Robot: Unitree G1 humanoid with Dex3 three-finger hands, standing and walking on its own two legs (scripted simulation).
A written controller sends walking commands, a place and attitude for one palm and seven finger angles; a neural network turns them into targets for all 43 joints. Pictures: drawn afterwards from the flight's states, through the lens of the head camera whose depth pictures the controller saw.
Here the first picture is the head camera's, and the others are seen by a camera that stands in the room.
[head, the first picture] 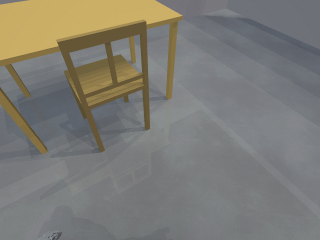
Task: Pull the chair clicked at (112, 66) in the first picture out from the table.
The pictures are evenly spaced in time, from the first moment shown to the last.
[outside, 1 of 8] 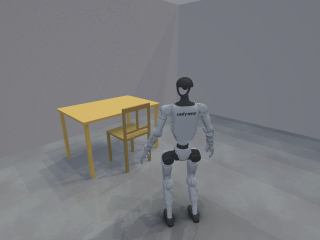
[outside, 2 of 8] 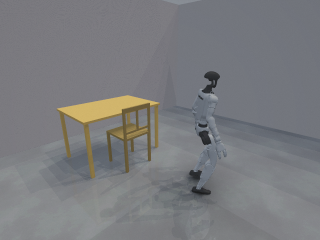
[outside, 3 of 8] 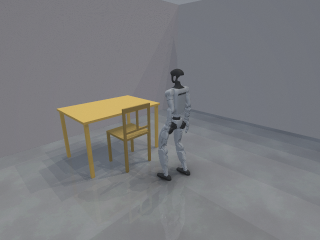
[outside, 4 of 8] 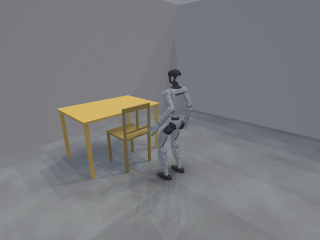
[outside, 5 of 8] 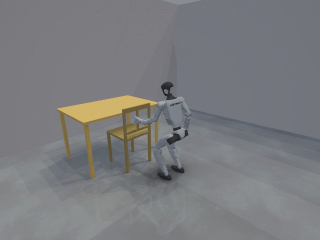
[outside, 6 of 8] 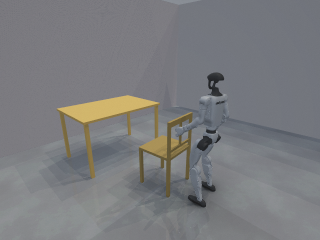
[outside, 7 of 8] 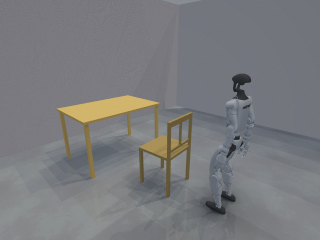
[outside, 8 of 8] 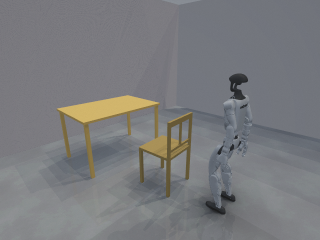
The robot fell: no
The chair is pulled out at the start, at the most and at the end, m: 0.00 0.66 0.66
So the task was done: yes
